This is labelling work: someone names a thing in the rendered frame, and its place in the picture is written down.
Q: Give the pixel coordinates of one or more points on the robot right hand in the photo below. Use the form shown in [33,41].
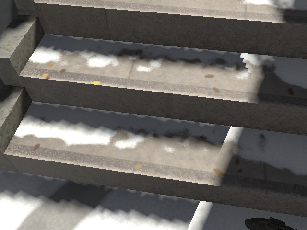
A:
[266,224]

